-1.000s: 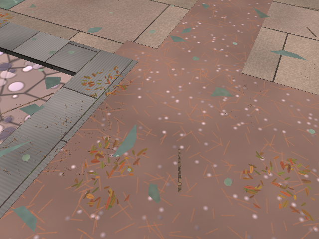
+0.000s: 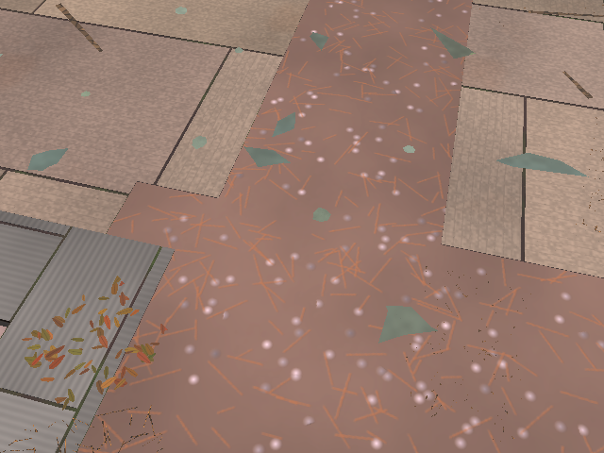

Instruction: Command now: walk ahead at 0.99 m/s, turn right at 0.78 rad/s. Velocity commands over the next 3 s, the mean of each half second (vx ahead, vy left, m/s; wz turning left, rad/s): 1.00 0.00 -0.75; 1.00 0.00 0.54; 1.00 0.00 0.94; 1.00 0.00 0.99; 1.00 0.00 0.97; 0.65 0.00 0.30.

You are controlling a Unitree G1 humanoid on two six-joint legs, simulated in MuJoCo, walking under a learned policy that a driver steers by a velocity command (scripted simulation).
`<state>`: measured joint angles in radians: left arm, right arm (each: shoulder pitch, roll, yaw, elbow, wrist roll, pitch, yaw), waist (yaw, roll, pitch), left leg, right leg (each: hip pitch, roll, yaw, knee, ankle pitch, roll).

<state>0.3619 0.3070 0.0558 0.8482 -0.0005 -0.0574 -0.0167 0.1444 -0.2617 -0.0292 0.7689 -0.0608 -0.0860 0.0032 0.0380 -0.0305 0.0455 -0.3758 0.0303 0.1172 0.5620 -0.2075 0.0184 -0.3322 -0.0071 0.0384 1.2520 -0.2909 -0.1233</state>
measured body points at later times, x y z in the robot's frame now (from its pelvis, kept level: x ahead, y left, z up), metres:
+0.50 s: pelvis +0.46 -0.08 -0.01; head +0.48 -0.08 +0.44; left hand +0.60 +0.17 -0.14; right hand +0.52 -0.36 -0.11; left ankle +0.48 +0.10 -0.62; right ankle +0.46 -0.09 -0.73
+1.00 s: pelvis +0.94 -0.17 +0.01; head +0.95 -0.19 +0.45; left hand +1.18 +0.02 -0.05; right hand +0.87 -0.45 -0.13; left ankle +0.91 -0.15 -0.73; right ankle +0.99 -0.37 -0.64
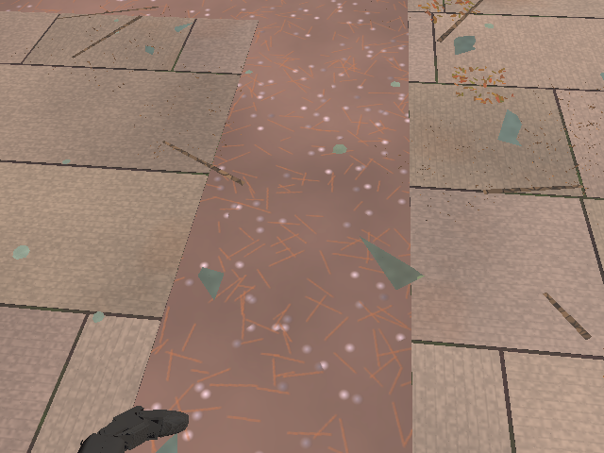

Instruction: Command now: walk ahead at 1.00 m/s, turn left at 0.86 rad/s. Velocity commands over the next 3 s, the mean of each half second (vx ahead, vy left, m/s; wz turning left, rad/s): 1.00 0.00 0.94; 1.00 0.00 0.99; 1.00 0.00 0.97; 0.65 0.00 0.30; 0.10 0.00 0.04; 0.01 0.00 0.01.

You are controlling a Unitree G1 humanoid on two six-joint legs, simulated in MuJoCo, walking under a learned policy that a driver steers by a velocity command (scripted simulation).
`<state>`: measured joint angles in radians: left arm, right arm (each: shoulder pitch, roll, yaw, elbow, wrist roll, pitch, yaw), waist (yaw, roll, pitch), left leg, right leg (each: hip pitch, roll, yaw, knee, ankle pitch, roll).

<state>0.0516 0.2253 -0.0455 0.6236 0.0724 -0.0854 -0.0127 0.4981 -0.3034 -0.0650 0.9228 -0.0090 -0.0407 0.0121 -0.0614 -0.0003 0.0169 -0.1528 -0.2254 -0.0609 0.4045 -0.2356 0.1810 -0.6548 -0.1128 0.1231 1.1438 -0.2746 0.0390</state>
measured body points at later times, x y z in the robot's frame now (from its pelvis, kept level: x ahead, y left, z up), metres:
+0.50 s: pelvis +0.46 -0.03 +0.00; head +0.48 -0.02 +0.45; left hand +0.28 +0.22 -0.12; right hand +0.80 -0.14 -0.05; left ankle +0.53 +0.11 -0.65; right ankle +0.39 -0.19 -0.73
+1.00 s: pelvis +0.86 +0.22 -0.01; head +0.88 +0.24 +0.44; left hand +0.84 +0.56 -0.05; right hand +1.09 +0.02 -0.12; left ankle +0.71 +0.14 -0.73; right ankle +1.13 +0.26 -0.70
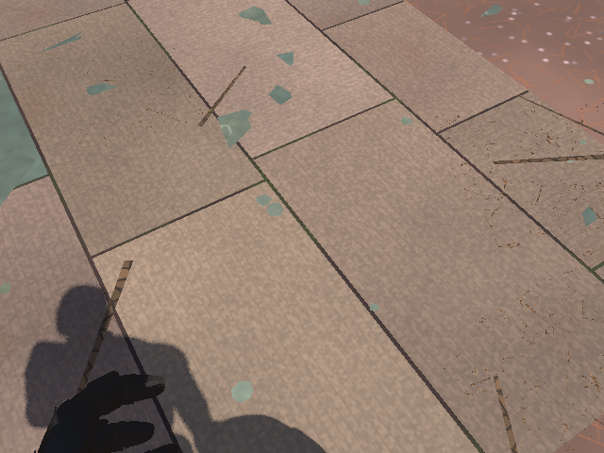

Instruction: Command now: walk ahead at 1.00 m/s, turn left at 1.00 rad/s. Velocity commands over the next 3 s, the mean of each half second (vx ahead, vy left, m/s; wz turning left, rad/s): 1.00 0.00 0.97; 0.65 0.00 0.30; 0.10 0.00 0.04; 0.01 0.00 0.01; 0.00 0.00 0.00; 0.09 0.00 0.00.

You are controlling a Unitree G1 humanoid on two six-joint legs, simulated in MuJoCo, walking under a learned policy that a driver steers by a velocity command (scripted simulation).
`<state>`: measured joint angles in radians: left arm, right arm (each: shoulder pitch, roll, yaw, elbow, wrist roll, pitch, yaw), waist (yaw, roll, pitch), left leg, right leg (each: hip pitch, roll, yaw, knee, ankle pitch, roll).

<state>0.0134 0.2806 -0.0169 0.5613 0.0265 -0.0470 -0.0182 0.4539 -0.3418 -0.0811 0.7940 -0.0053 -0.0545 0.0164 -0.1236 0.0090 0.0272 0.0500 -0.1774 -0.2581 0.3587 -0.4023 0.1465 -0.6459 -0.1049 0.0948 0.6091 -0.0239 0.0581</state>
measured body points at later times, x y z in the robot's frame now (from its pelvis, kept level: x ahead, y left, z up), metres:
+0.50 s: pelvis +0.43 +0.03 -0.03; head +0.46 +0.05 +0.42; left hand +0.24 +0.23 -0.16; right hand +0.78 -0.04 -0.07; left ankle +0.55 +0.11 -0.73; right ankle +0.23 -0.19 -0.69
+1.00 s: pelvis +0.81 +0.21 -0.01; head +0.84 +0.25 +0.43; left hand +0.84 +0.52 -0.10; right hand +0.99 -0.01 -0.14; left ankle +0.58 +0.17 -0.62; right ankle +0.98 +0.24 -0.73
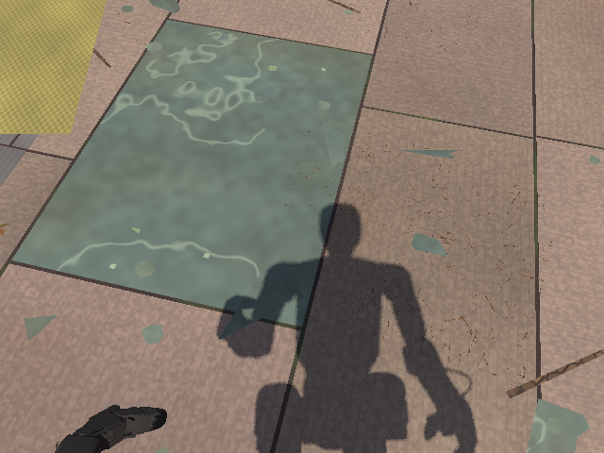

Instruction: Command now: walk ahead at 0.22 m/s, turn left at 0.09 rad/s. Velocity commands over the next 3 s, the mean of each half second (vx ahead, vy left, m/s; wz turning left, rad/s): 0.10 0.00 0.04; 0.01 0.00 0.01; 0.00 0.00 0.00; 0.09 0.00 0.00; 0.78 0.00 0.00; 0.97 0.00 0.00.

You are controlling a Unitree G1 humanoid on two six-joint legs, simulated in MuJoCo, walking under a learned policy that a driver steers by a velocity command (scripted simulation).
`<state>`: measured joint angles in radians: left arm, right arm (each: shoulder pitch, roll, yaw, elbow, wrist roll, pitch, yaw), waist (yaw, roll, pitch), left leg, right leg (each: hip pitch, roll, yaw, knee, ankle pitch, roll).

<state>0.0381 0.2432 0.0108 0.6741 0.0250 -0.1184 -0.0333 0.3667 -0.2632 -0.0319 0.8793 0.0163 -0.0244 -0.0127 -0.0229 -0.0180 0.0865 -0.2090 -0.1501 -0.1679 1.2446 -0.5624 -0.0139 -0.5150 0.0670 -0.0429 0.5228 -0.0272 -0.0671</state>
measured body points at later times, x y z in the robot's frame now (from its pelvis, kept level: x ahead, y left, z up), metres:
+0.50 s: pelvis +0.11 +0.02 +0.02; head +0.12 +0.04 +0.47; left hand +0.23 +0.27 -0.11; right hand +0.22 -0.23 -0.10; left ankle +0.13 +0.16 -0.71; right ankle +0.15 -0.08 -0.71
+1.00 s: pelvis +0.15 +0.03 +0.02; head +0.16 +0.04 +0.47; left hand +0.24 +0.29 -0.12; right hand +0.22 -0.22 -0.12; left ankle +0.13 +0.16 -0.71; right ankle +0.15 -0.08 -0.71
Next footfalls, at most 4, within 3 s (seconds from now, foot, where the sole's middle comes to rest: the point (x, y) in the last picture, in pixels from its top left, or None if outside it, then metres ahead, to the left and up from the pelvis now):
0.30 left None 0.17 0.15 -0.75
2.52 left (253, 348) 0.65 0.10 -0.75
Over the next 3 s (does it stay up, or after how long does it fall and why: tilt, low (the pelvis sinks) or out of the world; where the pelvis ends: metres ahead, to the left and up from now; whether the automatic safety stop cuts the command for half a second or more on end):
stays up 0.89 0.03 0.00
